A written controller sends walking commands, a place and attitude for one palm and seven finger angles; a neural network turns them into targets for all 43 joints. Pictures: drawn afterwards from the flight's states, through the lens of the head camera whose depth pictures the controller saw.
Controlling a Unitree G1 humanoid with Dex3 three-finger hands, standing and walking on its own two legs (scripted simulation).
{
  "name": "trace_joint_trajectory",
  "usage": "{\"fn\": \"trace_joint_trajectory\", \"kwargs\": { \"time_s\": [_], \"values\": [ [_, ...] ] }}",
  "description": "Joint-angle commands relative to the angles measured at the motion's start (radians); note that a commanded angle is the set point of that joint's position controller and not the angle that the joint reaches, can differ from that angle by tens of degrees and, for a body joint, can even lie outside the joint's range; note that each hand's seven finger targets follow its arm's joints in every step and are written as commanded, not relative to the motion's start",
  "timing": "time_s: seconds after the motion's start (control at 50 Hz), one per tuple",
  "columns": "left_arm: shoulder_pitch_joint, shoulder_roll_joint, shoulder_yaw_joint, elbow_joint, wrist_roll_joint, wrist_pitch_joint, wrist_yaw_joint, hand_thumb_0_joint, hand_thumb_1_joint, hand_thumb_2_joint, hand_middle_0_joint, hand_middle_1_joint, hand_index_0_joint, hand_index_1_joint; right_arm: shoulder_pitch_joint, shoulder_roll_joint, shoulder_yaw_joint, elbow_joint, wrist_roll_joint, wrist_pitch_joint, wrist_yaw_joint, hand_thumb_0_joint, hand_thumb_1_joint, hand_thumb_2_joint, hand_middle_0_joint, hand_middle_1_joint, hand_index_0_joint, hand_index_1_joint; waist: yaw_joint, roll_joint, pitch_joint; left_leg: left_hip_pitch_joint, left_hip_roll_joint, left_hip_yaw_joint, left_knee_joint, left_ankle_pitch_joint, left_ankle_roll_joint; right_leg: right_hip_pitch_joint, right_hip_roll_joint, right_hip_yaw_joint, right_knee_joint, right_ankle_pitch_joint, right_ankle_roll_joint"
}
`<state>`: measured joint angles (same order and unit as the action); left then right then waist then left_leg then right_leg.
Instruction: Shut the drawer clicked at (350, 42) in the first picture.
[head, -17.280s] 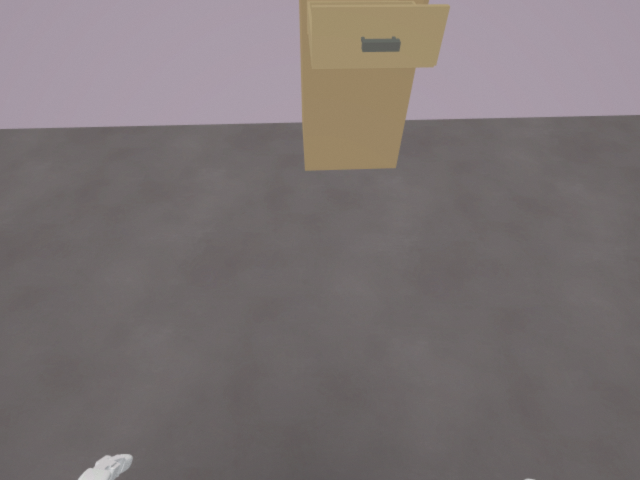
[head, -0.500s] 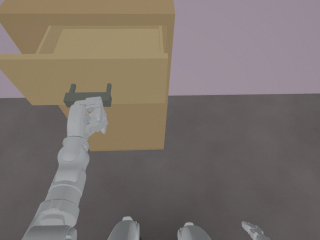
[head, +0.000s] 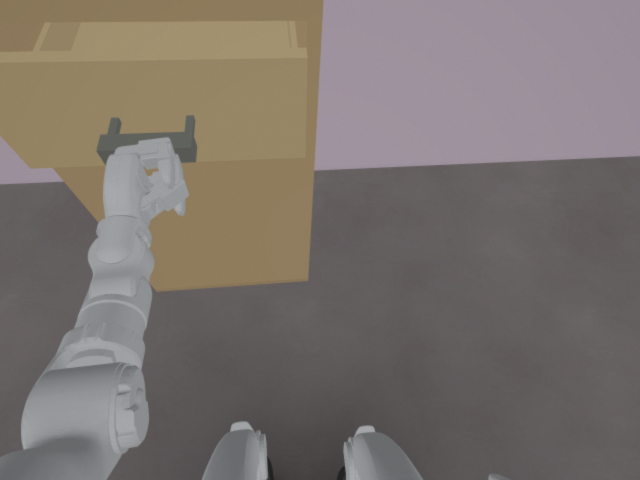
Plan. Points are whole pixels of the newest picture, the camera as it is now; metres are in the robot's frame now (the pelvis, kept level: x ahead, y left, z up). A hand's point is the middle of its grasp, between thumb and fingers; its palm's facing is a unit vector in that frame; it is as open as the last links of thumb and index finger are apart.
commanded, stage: push the drawer shut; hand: left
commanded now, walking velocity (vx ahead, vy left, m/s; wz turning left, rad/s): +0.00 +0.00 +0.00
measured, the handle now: (151, 135) +0.55 +0.19 +0.06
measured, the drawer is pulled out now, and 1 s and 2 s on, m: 0.07 0.00 0.00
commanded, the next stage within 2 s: pull the fist back off the drawer in 0.84 s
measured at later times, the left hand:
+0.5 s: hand (183, 146) +0.53 +0.15 +0.06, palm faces +0.03 -1.00 -0.03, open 3.3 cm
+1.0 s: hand (176, 140) +0.55 +0.16 +0.06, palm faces +0.04 -1.00 -0.05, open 3.1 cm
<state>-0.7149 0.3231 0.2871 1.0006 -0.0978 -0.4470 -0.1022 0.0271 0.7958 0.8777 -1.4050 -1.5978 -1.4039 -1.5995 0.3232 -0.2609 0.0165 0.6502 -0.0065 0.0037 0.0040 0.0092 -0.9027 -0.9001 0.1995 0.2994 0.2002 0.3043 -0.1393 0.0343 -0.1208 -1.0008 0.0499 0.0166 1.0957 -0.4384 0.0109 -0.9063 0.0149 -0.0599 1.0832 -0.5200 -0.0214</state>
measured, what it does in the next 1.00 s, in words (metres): stands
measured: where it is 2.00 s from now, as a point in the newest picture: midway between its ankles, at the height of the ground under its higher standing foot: outside the picture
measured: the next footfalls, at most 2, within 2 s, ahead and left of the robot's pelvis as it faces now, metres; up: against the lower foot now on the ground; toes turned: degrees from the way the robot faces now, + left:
none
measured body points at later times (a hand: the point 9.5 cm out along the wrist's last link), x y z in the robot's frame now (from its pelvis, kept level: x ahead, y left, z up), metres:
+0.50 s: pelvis +0.01 +0.02 -0.01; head +0.14 +0.03 +0.42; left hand +0.52 +0.20 +0.07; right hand +0.00 -0.24 -0.12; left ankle +0.04 +0.11 -0.66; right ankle +0.00 -0.11 -0.66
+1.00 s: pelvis -0.02 +0.01 -0.02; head +0.14 +0.05 +0.40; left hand +0.54 +0.22 +0.06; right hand -0.04 -0.25 -0.12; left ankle +0.04 +0.11 -0.66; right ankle +0.00 -0.11 -0.66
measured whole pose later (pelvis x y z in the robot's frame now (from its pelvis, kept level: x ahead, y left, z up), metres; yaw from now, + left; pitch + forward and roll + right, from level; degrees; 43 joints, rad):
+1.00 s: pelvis -0.02 +0.01 -0.02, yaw +0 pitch +26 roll -5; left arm -1.12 0.51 0.33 1.30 0.02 -0.42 -0.06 0.00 0.63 0.93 -1.40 -1.60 -1.40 -1.60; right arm 0.38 -0.27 0.05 0.66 -0.05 0.04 0.02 0.00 -0.90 -0.90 0.20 0.30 0.20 0.30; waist -0.24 0.05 -0.11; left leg -1.22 0.05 -0.03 1.20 -0.44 0.03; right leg -1.09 0.02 -0.10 1.14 -0.50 -0.01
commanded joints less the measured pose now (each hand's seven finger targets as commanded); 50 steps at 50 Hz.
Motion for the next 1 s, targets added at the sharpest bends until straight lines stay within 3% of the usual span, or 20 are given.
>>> {"fn": "trace_joint_trajectory", "kwargs": {
  "time_s": [0.0, 0.14, 0.16, 0.18, 0.2, 0.26, 0.34, 0.38, 0.4, 0.42, 0.44, 0.5, 0.56, 0.62, 0.7, 0.76, 0.84, 0.86, 0.9, 0.98],
  "values": [
    [-0.482, 0.286, 0.097, -0.195, -0.016, -0.074, 0.018, 0.0, 0.9, 0.9, -1.4, -1.6, -1.4, -1.6, 0.121, -0.154, -0.055, -0.072, -0.001, -0.014, -0.009, 0.0, -0.9, -0.9, 0.2, 0.3, 0.2, 0.3, -0.015, 0.008, -0.444, 0.299, -0.036, -0.032, -0.09, 0.235, 0.028, 0.168, 0.02, 0.067, -0.169, 0.33, 0.014],
    [-0.562, 0.278, 0.083, -0.134, 0.005, -0.07, 0.022, 0.0, 0.9, 0.9, -1.4, -1.6, -1.4, -1.6, 0.155, -0.161, -0.055, -0.064, -0.009, 0.005, 0.0, 0.0, -0.9, -0.9, 0.2, 0.3, 0.2, 0.3, -0.039, 0.075, -0.448, 0.361, -0.026, -0.051, -0.086, 0.271, 0.023, 0.064, 0.028, 0.042, -0.158, 0.302, 0.008],
    [-0.581, 0.277, 0.08, -0.115, 0.01, -0.066, 0.025, 0.0, 0.9, 0.9, -1.4, -1.6, -1.4, -1.6, 0.161, -0.162, -0.055, -0.059, -0.01, 0.008, 0.0, 0.0, -0.9, -0.9, 0.2, 0.3, 0.2, 0.3, -0.052, 0.046, -0.442, 0.351, -0.024, -0.053, -0.082, 0.262, 0.025, 0.056, 0.029, 0.039, -0.16, 0.293, 0.011],
    [-0.606, 0.295, 0.089, -0.114, 0.012, -0.066, 0.026, 0.0, 0.9, 0.9, -1.4, -1.6, -1.4, -1.6, 0.165, -0.165, -0.055, -0.057, -0.012, 0.009, -0.001, 0.0, -0.9, -0.9, 0.2, 0.3, 0.2, 0.3, -0.055, 0.056, -0.437, 0.339, -0.024, -0.051, -0.078, 0.25, 0.027, 0.051, 0.029, 0.043, -0.162, 0.283, 0.012],
    [-0.603, 0.318, 0.109, -0.089, 0.019, -0.064, 0.03, 0.0, 0.9, 0.9, -1.4, -1.6, -1.4, -1.6, 0.179, -0.17, -0.055, -0.055, -0.014, 0.013, -0.001, 0.0, -0.9, -0.9, 0.2, 0.3, 0.2, 0.3, -0.055, 0.038, -0.436, 0.341, -0.022, -0.059, -0.078, 0.257, 0.027, 0.046, 0.033, 0.038, -0.155, 0.282, 0.01],
    [-0.649, 0.312, 0.096, -0.108, 0.032, -0.067, 0.033, 0.0, 0.9, 0.9, -1.4, -1.6, -1.4, -1.6, 0.189, -0.169, -0.055, -0.056, -0.019, 0.022, 0.003, 0.0, -0.9, -0.9, 0.2, 0.3, 0.2, 0.3, -0.055, 0.105, -0.493, 0.399, -0.019, -0.068, -0.075, 0.305, 0.021, 0.021, 0.033, 0.03, -0.144, 0.299, 0.005],
    [-0.663, 0.319, 0.111, -0.106, 0.036, -0.067, 0.041, 0.0, 0.9, 0.9, -1.4, -1.6, -1.4, -1.6, 0.208, -0.171, -0.057, -0.055, -0.026, 0.032, 0.01, 0.0, -0.9, -0.9, 0.2, 0.3, 0.2, 0.3, -0.059, 0.093, -0.533, 0.43, -0.016, -0.074, -0.066, 0.361, 0.022, 0.025, 0.039, 0.023, -0.137, 0.337, 0.005],
    [-0.656, 0.332, 0.118, -0.091, 0.04, -0.062, 0.043, 0.0, 0.9, 0.9, -1.4, -1.6, -1.4, -1.6, 0.212, -0.171, -0.055, -0.057, -0.027, 0.04, 0.013, 0.0, -0.9, -0.9, 0.2, 0.3, 0.2, 0.3, -0.056, 0.103, -0.528, 0.421, -0.016, -0.072, -0.066, 0.363, 0.02, 0.027, 0.04, 0.023, -0.138, 0.339, 0.004],
    [-0.674, 0.332, 0.116, -0.078, 0.042, -0.061, 0.045, 0.0, 0.9, 0.9, -1.4, -1.6, -1.4, -1.6, 0.218, -0.173, -0.053, -0.054, -0.029, 0.041, 0.014, 0.0, -0.9, -0.9, 0.2, 0.3, 0.2, 0.3, -0.068, 0.094, -0.513, 0.417, -0.015, -0.075, -0.064, 0.362, 0.022, 0.015, 0.041, 0.022, -0.138, 0.337, 0.005],
    [-0.694, 0.357, 0.129, -0.094, 0.051, -0.064, 0.048, 0.0, 0.9, 0.9, -1.4, -1.6, -1.4, -1.6, 0.221, -0.174, -0.053, -0.054, -0.03, 0.045, 0.013, 0.0, -0.9, -0.9, 0.2, 0.3, 0.2, 0.3, -0.061, 0.112, -0.522, 0.421, -0.012, -0.076, -0.066, 0.37, 0.019, 0.016, 0.04, 0.02, -0.132, 0.338, 0.004],
    [-0.704, 0.318, 0.098, -0.1, 0.052, -0.064, 0.05, 0.0, 0.9, 0.9, -1.4, -1.6, -1.4, -1.6, 0.222, -0.17, -0.054, -0.054, -0.029, 0.048, 0.017, 0.0, -0.9, -0.9, 0.2, 0.3, 0.2, 0.3, -0.068, 0.128, -0.524, 0.447, -0.012, -0.081, -0.068, 0.384, 0.017, 0.0, 0.041, 0.017, -0.134, 0.339, 0.003],
    [-0.706, 0.325, 0.109, -0.101, 0.056, -0.07, 0.063, 0.0, 0.9, 0.9, -1.4, -1.6, -1.4, -1.6, 0.235, -0.174, -0.056, -0.052, -0.036, 0.055, 0.023, 0.0, -0.9, -0.9, 0.2, 0.3, 0.2, 0.3, -0.068, 0.134, -0.532, 0.477, -0.007, -0.089, -0.069, 0.415, 0.014, -0.014, 0.045, 0.011, -0.133, 0.345, -0.001],
    [-0.741, 0.332, 0.107, -0.049, 0.067, -0.061, 0.072, 0.0, 0.9, 0.9, -1.4, -1.6, -1.4, -1.6, 0.24, -0.177, -0.055, -0.041, -0.036, 0.062, 0.024, 0.0, -0.9, -0.9, 0.2, 0.3, 0.2, 0.3, -0.093, 0.095, -0.481, 0.422, -0.006, -0.088, -0.064, 0.361, 0.018, -0.031, 0.045, 0.012, -0.142, 0.313, 0.005],
    [-0.781, 0.376, 0.13, -0.034, 0.083, -0.061, 0.078, 0.0, 0.9, 0.9, -1.4, -1.6, -1.4, -1.6, 0.254, -0.182, -0.052, -0.038, -0.039, 0.063, 0.022, 0.0, -0.9, -0.9, 0.2, 0.3, 0.2, 0.3, -0.098, 0.11, -0.492, 0.405, -0.01, -0.084, -0.057, 0.356, 0.022, -0.026, 0.044, 0.018, -0.14, 0.315, 0.004],
    [-0.882, 0.387, 0.119, -0.002, 0.093, -0.056, 0.08, 0.0, 0.9, 0.9, -1.4, -1.6, -1.4, -1.6, 0.264, -0.183, -0.046, -0.028, -0.041, 0.06, 0.017, 0.0, -0.9, -0.9, 0.2, 0.3, 0.2, 0.3, -0.138, 0.096, -0.455, 0.363, -0.01, -0.089, -0.041, 0.294, 0.031, -0.067, 0.045, 0.022, -0.147, 0.265, 0.008],
    [-0.959, 0.393, 0.093, -0.002, 0.105, -0.056, 0.079, 0.0, 0.9, 0.9, -1.4, -1.6, -1.4, -1.6, 0.267, -0.185, -0.041, -0.024, -0.042, 0.054, 0.013, 0.0, -0.9, -0.9, 0.2, 0.3, 0.2, 0.3, -0.154, 0.154, -0.476, 0.374, -0.009, -0.099, -0.035, 0.264, 0.027, -0.108, 0.045, 0.02, -0.142, 0.225, 0.006],
    [-1.022, 0.399, 0.071, 0.023, 0.109, -0.046, 0.077, 0.0, 0.9, 0.9, -1.4, -1.6, -1.4, -1.6, 0.268, -0.191, -0.033, -0.018, -0.043, 0.043, 0.007, 0.0, -0.9, -0.9, 0.2, 0.3, 0.2, 0.3, -0.182, 0.174, -0.478, 0.358, -0.008, -0.109, -0.026, 0.201, 0.03, -0.154, 0.046, 0.016, -0.138, 0.175, 0.006],
    [-1.043, 0.426, 0.083, 0.018, 0.109, -0.045, 0.078, 0.0, 0.9, 0.9, -1.4, -1.6, -1.4, -1.6, 0.274, -0.195, -0.031, -0.015, -0.045, 0.04, 0.003, 0.0, -0.9, -0.9, 0.2, 0.3, 0.2, 0.3, -0.184, 0.171, -0.481, 0.349, -0.006, -0.113, -0.026, 0.187, 0.03, -0.152, 0.047, 0.016, -0.136, 0.165, 0.005],
    [-1.092, 0.377, 0.032, -0.008, 0.109, -0.044, 0.076, 0.0, 0.9, 0.9, -1.4, -1.6, -1.4, -1.6, 0.273, -0.193, -0.031, -0.015, -0.044, 0.03, 0.003, 0.0, -0.9, -0.9, 0.2, 0.3, 0.2, 0.3, -0.199, 0.227, -0.501, 0.39, -0.005, -0.127, -0.03, 0.172, 0.028, -0.195, 0.045, 0.013, -0.129, 0.152, 0.002],
    [-1.067, 0.418, 0.066, 0.045, 0.104, -0.014, 0.082, 0.0, 0.9, 0.9, -1.4, -1.6, -1.4, -1.6, 0.274, -0.203, -0.024, -0.014, -0.046, 0.018, 0.001, 0.0, -0.9, -0.9, 0.2, 0.3, 0.2, 0.3, -0.193, 0.19, -0.5, 0.332, -0.008, -0.126, -0.025, 0.116, 0.032, -0.179, 0.047, 0.013, -0.133, 0.117, 0.002]
  ]
}}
